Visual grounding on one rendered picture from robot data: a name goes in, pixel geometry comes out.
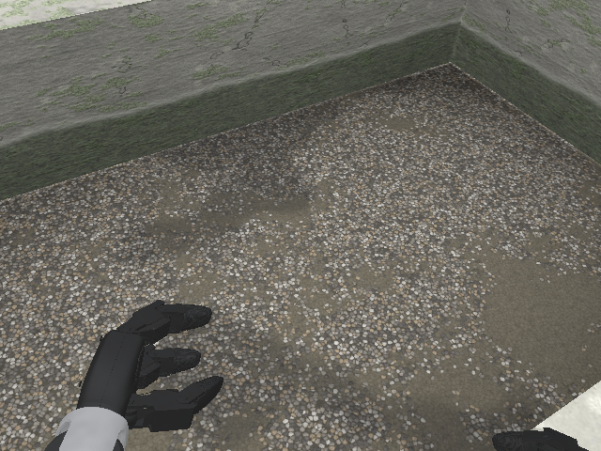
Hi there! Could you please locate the right robot hand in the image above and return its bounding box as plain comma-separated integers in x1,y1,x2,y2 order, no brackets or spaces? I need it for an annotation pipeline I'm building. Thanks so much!
492,428,589,451

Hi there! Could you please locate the left robot hand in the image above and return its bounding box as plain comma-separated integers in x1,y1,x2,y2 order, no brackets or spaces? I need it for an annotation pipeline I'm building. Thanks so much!
76,300,223,432

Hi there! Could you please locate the left robot forearm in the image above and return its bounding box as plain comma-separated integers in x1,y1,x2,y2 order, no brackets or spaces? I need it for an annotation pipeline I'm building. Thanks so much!
44,407,129,451

